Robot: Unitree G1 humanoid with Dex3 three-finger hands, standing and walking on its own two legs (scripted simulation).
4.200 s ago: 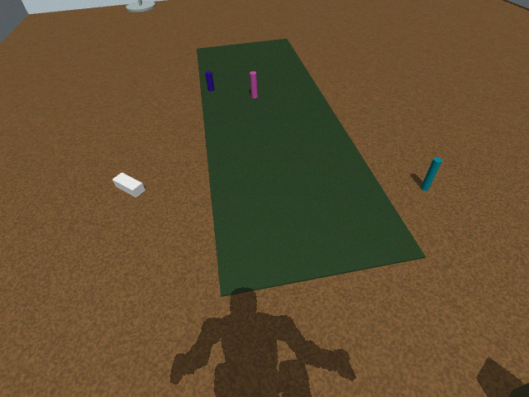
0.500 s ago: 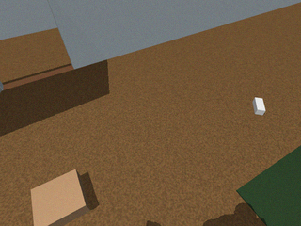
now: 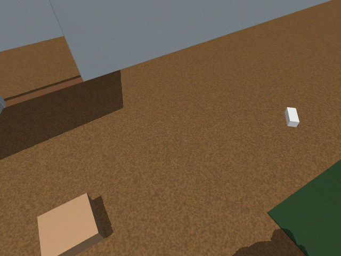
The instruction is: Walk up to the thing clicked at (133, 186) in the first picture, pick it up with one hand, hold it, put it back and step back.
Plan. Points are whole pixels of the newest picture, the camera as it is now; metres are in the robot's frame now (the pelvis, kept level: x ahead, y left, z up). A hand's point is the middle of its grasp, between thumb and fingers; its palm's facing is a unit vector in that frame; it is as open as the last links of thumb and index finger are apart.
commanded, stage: stand
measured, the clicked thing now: (291, 116) +1.29 -0.98 -0.75
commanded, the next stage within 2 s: none
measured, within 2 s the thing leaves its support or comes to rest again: neither
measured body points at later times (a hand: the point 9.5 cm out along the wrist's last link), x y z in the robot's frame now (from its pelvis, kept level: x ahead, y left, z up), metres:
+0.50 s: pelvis +0.01 +0.00 +0.00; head +0.02 -0.01 +0.45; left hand +0.09 +0.30 -0.13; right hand +0.07 -0.30 -0.14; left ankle +0.02 +0.15 -0.75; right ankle +0.02 -0.12 -0.75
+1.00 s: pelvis +0.02 +0.00 +0.00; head +0.03 -0.01 +0.45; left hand +0.11 +0.30 -0.13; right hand +0.10 -0.30 -0.13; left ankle +0.02 +0.15 -0.75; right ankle +0.02 -0.12 -0.75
